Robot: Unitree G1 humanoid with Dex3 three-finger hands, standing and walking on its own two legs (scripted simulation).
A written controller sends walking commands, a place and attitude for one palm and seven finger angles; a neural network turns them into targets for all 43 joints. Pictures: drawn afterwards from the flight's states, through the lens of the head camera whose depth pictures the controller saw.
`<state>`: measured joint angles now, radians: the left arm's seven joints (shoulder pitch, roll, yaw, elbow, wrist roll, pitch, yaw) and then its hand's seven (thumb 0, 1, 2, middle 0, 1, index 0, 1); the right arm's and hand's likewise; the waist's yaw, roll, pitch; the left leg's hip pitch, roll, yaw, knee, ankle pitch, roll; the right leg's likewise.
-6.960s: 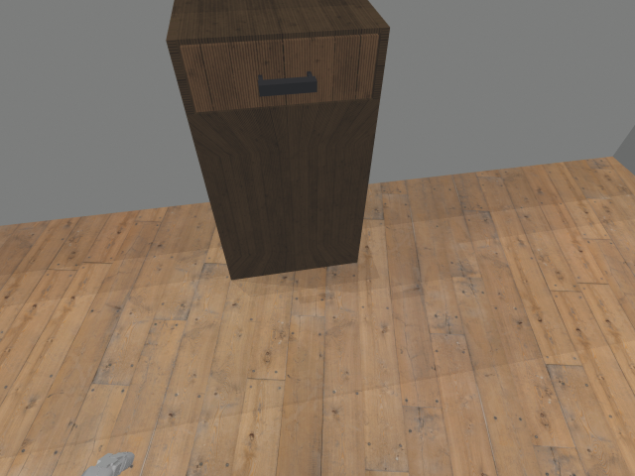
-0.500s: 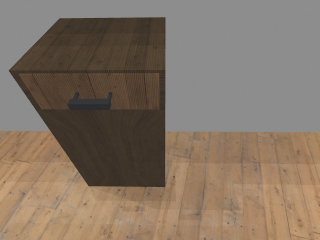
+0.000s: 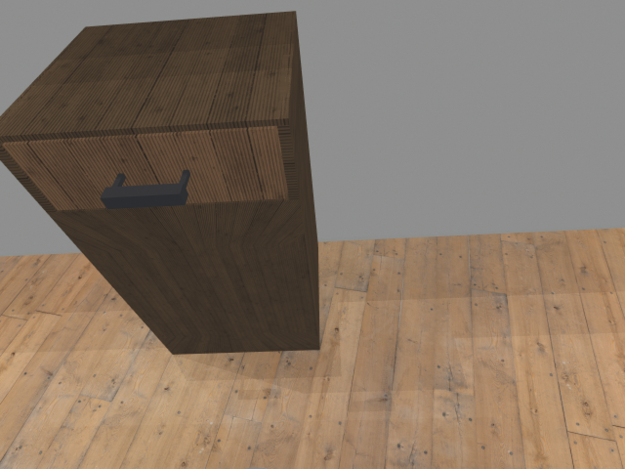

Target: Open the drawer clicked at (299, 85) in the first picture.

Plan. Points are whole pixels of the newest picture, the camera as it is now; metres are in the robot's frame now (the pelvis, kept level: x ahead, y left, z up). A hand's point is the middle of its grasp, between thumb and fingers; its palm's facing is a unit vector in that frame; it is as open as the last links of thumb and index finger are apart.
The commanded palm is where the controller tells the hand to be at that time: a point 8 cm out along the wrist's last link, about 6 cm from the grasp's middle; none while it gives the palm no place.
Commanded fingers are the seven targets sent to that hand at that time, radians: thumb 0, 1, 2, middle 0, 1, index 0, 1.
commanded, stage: come to a stop and stand still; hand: left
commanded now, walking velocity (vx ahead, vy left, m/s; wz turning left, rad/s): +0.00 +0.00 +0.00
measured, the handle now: (149, 186) +0.54 +0.33 +0.04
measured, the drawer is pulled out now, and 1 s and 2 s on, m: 0.00 0.00 0.00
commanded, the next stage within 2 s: look again from close up in 0.50 s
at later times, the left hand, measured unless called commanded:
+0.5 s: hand out of the picture -0.04 +0.15 -0.16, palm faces +0.08 -0.98 -0.19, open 7.3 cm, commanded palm none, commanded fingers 0.00 0.90 0.90 -0.20 -0.30 -0.20 -0.30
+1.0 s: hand out of the picture -0.02 +0.23 -0.17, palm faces +0.03 -0.98 -0.20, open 7.4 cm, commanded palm none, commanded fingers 0.00 0.90 0.90 -0.20 -0.30 -0.20 -0.30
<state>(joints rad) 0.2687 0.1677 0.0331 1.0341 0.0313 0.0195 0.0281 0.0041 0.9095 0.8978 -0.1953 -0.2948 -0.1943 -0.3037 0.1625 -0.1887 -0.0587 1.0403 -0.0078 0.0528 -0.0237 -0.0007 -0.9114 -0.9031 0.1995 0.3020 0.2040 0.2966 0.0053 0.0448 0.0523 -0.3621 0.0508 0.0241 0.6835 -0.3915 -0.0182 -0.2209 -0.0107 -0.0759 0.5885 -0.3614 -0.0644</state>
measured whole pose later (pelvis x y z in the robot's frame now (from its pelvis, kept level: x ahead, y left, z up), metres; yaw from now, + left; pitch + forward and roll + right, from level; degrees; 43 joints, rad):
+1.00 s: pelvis -0.03 +0.06 +0.00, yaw +0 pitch -1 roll +0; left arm 0.30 0.15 0.00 1.08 0.02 -0.01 0.03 0.01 0.91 0.90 -0.20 -0.29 -0.19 -0.30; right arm 0.36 -0.12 0.02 1.07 -0.02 -0.03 -0.03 0.02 -0.93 -0.90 0.20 0.30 0.20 0.30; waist 0.00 0.01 -0.02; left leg -0.19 -0.05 0.06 0.48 -0.29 0.06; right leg -0.23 -0.05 -0.05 0.50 -0.26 0.01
